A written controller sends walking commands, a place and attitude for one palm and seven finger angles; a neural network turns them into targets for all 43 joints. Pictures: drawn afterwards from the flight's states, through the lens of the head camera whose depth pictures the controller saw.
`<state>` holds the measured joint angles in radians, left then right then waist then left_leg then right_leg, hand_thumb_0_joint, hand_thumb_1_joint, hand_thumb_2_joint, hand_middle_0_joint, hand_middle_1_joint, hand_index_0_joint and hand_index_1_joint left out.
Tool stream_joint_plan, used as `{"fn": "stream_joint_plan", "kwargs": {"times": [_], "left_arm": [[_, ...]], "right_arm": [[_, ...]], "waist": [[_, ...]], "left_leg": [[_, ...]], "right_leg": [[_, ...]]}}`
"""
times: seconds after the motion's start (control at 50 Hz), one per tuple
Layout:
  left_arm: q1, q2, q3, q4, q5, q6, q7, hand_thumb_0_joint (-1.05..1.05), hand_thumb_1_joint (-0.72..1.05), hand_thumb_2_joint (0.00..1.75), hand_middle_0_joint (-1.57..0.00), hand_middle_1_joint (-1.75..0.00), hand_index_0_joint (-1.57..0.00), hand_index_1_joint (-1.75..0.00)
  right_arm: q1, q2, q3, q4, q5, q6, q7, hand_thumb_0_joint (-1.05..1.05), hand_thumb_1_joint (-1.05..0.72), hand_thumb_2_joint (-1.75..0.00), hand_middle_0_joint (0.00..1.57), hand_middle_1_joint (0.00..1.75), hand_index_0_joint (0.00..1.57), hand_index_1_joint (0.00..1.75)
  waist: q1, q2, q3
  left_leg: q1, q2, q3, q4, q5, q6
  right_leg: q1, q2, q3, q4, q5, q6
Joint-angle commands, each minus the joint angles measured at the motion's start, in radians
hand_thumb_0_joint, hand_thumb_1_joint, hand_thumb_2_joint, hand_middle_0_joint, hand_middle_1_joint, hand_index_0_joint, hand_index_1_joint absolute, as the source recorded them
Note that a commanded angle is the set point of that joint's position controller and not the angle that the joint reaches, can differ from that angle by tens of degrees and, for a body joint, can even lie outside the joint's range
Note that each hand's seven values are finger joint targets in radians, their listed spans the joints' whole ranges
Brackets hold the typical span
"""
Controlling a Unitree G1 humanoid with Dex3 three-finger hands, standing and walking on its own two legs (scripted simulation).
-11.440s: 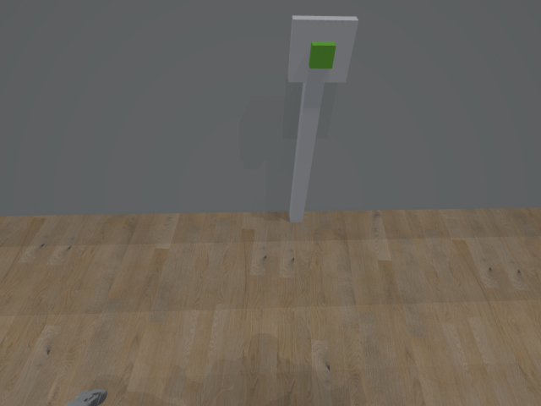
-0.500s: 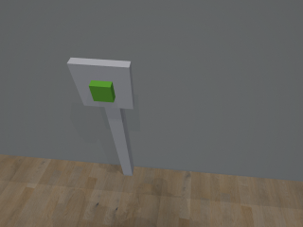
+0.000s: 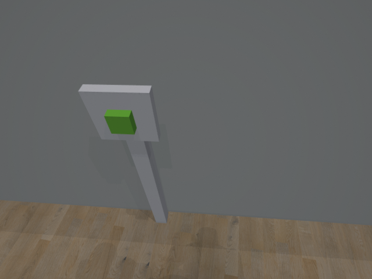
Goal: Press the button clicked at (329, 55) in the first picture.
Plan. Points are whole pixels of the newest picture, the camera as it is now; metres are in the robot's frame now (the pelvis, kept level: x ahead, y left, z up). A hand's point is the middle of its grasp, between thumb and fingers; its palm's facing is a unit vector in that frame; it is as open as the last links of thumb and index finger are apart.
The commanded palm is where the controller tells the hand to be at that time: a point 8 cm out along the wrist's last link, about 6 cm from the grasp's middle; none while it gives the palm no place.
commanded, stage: come to a stop and stand still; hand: left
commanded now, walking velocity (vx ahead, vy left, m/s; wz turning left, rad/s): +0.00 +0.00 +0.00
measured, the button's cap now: (121, 121) +0.49 +0.21 +0.06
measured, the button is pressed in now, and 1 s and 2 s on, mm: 0 0 0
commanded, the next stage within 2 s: look again from close up in 0.46 s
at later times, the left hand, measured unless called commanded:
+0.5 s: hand out of the picture +0.00 +0.15 -0.17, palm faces +0.04 -0.98 -0.20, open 7.3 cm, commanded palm none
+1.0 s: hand out of the picture +0.00 +0.14 -0.18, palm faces +0.05 -0.98 -0.19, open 7.3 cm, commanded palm none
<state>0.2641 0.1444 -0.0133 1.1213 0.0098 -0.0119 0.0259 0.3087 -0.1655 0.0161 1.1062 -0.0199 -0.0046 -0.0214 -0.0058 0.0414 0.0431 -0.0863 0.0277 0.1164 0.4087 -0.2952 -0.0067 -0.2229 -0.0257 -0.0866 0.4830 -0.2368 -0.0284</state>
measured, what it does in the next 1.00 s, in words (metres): stands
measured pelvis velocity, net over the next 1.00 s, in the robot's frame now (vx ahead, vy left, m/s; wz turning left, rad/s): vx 0.01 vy -0.02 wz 0.02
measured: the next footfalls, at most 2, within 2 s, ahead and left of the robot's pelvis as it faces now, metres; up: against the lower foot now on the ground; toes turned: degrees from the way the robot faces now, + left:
none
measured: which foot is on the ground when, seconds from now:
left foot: down 0.00-1.00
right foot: down 0.00-1.00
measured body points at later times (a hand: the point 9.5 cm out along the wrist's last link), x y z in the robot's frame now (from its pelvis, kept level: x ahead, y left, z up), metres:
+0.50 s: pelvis +0.01 -0.02 +0.00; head +0.02 -0.04 +0.45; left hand +0.00 +0.20 -0.16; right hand -0.01 -0.23 -0.17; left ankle -0.05 +0.12 -0.74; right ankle +0.02 -0.10 -0.74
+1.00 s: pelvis +0.01 -0.02 +0.00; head +0.03 -0.03 +0.45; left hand +0.00 +0.19 -0.16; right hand -0.01 -0.22 -0.17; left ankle -0.05 +0.12 -0.74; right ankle +0.02 -0.10 -0.74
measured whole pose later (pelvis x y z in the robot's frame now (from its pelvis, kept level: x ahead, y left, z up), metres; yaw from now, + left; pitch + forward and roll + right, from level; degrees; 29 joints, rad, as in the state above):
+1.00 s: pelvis +0.01 -0.02 +0.00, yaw +1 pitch -1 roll +0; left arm 0.28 0.13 0.00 1.15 0.01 -0.02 0.03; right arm 0.32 -0.10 0.01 1.15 -0.02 -0.01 -0.04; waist 0.00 0.01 0.04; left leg -0.08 0.07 0.09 0.41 -0.30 -0.04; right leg -0.20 0.01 -0.12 0.46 -0.25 -0.06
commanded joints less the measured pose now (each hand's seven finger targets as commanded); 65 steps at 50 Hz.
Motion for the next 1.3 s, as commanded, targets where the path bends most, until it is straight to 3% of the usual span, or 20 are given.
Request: {"fn": "stream_joint_plan", "kwargs": {"times": [0.0,0.1,0.14,0.22,0.32,0.34,0.48,0.64,0.94,1.16,1.18,1.2,1.22,1.24,1.26,1.28], "left_arm": [[0.039,0.115,0.020,-0.019,-0.004,-0.022,0.008,0.00,0.90,0.90,-0.20,-0.30,-0.20,-0.30],[0.046,0.108,0.020,-0.006,-0.004,-0.023,0.009,0.00,0.90,0.90,-0.20,-0.30,-0.20,-0.30],[0.044,0.107,0.020,-0.005,-0.004,-0.023,0.010,0.00,0.90,0.90,-0.20,-0.30,-0.20,-0.30],[0.052,0.106,0.022,0.004,-0.003,-0.025,0.010,0.00,0.90,0.90,-0.20,-0.30,-0.20,-0.30],[0.057,0.101,0.023,0.007,-0.003,-0.025,0.011,0.00,0.90,0.90,-0.20,-0.30,-0.20,-0.30],[0.056,0.100,0.023,0.006,-0.002,-0.024,0.011,0.00,0.90,0.90,-0.20,-0.30,-0.20,-0.30],[0.063,0.096,0.025,0.004,-0.001,-0.024,0.010,0.00,0.90,0.90,-0.20,-0.30,-0.20,-0.30],[0.071,0.091,0.026,0.006,0.000,-0.026,0.010,0.00,0.90,0.90,-0.20,-0.30,-0.20,-0.30],[0.080,0.080,0.027,0.005,0.000,-0.021,0.011,0.00,0.90,0.90,-0.20,-0.30,-0.20,-0.30],[0.090,0.072,0.028,0.006,0.000,-0.022,0.011,0.00,0.90,0.90,-0.20,-0.30,-0.20,-0.30],[0.193,0.120,0.037,0.048,0.008,-0.039,0.053,0.00,0.90,0.90,-0.20,-0.30,-0.20,-0.30],[-0.562,0.267,0.024,-1.464,-0.217,-0.262,0.016,0.00,0.90,0.90,-0.23,-0.33,-0.23,-0.33],[-0.202,0.249,0.081,-1.238,-0.131,-0.205,0.079,0.00,0.90,0.90,-0.25,-0.36,-0.25,-0.36],[0.063,0.038,-0.009,-1.064,-0.150,-0.068,0.119,0.00,0.90,0.90,-0.28,-0.39,-0.28,-0.39],[0.073,-0.057,-0.082,-1.068,-0.169,-0.049,0.100,0.00,0.90,0.90,-0.31,-0.42,-0.31,-0.42],[0.017,-0.005,-0.064,-1.150,-0.194,-0.091,0.082,0.00,0.90,0.90,-0.34,-0.45,-0.34,-0.45]], "right_arm": [[0.076,-0.069,-0.009,-0.001,0.004,-0.022,-0.008,0.00,-0.90,-0.90,0.20,0.30,0.20,0.30],[0.093,-0.053,-0.008,0.020,0.004,-0.019,-0.010,0.00,-0.90,-0.90,0.20,0.30,0.20,0.30],[0.097,-0.048,-0.009,0.029,0.005,-0.019,-0.011,0.00,-0.90,-0.90,0.20,0.30,0.20,0.30],[0.106,-0.036,-0.010,0.036,0.005,-0.018,-0.013,0.00,-0.90,-0.90,0.20,0.30,0.20,0.30],[0.107,-0.028,-0.011,0.041,0.004,-0.016,-0.015,0.00,-0.90,-0.90,0.20,0.30,0.20,0.30],[0.107,-0.025,-0.012,0.039,0.005,-0.014,-0.015,0.00,-0.90,-0.90,0.20,0.30,0.20,0.30],[0.109,-0.021,-0.013,0.037,0.004,-0.016,-0.016,0.00,-0.90,-0.90,0.20,0.30,0.20,0.30],[0.107,-0.023,-0.015,0.034,0.005,-0.020,-0.020,0.00,-0.90,-0.90,0.20,0.30,0.20,0.30],[0.116,-0.013,-0.013,0.042,0.004,-0.018,-0.021,0.00,-0.90,-0.90,0.20,0.30,0.20,0.30],[0.125,-0.010,-0.014,0.044,0.005,-0.022,-0.024,0.00,-0.90,-0.90,0.20,0.30,0.20,0.30],[-0.032,-0.070,-0.035,-0.028,0.016,-0.031,-0.012,0.00,-0.90,-0.90,0.20,0.30,0.20,0.30],[-0.022,-0.270,-0.035,-0.398,0.056,-0.211,-0.054,0.00,-0.90,-0.90,0.20,0.30,0.20,0.30],[-0.096,-0.181,-0.035,-0.337,0.045,-0.282,-0.081,0.00,-0.90,-0.90,0.20,0.30,0.20,0.30],[-0.097,-0.133,-0.047,-0.349,0.072,-0.309,-0.077,0.00,-0.90,-0.90,0.20,0.30,0.20,0.30],[-0.074,-0.151,-0.046,-0.328,0.084,-0.327,-0.076,0.00,-0.90,-0.90,0.20,0.30,0.20,0.30],[-0.105,-0.188,-0.056,-0.370,0.085,-0.348,-0.080,0.00,-0.90,-0.90,0.20,0.30,0.20,0.30]], "waist": [[0.003,-0.056,0.006],[0.002,-0.058,0.018],[0.002,-0.033,0.017],[0.003,-0.059,0.018],[0.003,-0.032,0.028],[0.001,-0.054,0.041],[0.002,-0.037,0.039],[0.004,-0.029,0.019],[0.007,-0.036,0.049],[0.010,-0.036,0.033],[0.068,-0.084,0.056],[-0.080,0.110,-0.437],[-0.002,0.270,-0.455],[-0.016,0.180,-0.265],[-0.022,0.036,-0.140],[-0.043,-0.101,-0.051]], "left_leg": [[-0.091,0.087,-0.089,-0.084,0.111,0.029],[-0.094,0.085,-0.081,-0.075,0.094,0.024],[-0.090,0.089,-0.080,-0.074,0.111,0.023],[-0.095,0.084,-0.072,-0.065,0.094,0.018],[-0.090,0.086,-0.068,-0.063,0.095,0.015],[-0.095,0.085,-0.071,-0.060,0.090,0.015],[-0.093,0.085,-0.071,-0.062,0.092,0.014],[-0.078,0.094,-0.072,-0.061,0.142,0.013],[-0.096,0.093,-0.075,-0.071,0.107,0.016],[-0.092,0.095,-0.079,-0.066,0.142,0.018],[-0.218,0.084,-0.009,0.199,0.110,-0.012],[0.019,-0.016,-0.060,0.028,0.221,0.041],[0.017,-0.013,-0.056,0.010,0.348,0.045],[-0.105,0.013,-0.096,0.010,0.344,0.021],[-0.133,0.007,-0.091,0.045,0.263,0.027],[-0.175,0.000,-0.117,0.076,0.179,0.041]], "right_leg": [[0.063,-0.100,0.123,-0.086,0.187,-0.029],[0.055,-0.102,0.129,-0.100,0.175,-0.034],[0.060,-0.098,0.124,-0.095,0.192,-0.035],[0.065,-0.106,0.127,-0.109,0.192,-0.036],[0.052,-0.103,0.131,-0.121,0.185,-0.038],[0.046,-0.100,0.130,-0.125,0.174,-0.037],[0.040,-0.098,0.133,-0.139,0.147,-0.035],[0.066,-0.094,0.117,-0.114,0.248,-0.034],[0.047,-0.089,0.118,-0.125,0.158,-0.036],[0.066,-0.092,0.107,-0.107,0.213,-0.035],[0.089,-0.167,0.187,-0.074,0.804,0.038],[0.198,-0.101,0.181,-0.012,0.537,-0.003],[0.200,-0.037,0.127,0.030,0.330,-0.032],[0.089,-0.020,0.063,0.020,0.210,-0.017],[0.010,-0.014,0.046,-0.007,0.175,0.005],[-0.085,-0.016,0.047,-0.023,0.096,0.022]]}}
